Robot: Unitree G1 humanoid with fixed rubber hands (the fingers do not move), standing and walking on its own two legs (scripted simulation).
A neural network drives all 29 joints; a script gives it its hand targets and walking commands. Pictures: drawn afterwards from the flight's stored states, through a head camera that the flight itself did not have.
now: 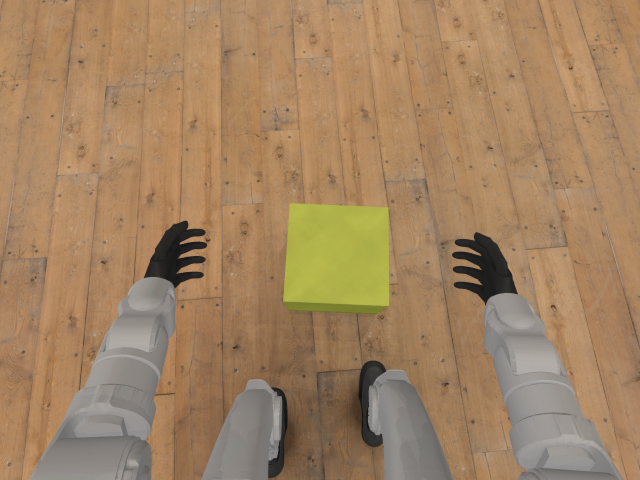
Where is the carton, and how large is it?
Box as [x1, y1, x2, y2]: [283, 203, 388, 313]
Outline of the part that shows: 290,203 283,301 287,307 291,310 376,313 388,305 388,207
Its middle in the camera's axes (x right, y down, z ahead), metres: +0.04 +0.05 +1.01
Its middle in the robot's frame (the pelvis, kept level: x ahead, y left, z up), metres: +0.50 -0.03 -0.59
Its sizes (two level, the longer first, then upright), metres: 0.241 0.239 0.199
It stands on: the floor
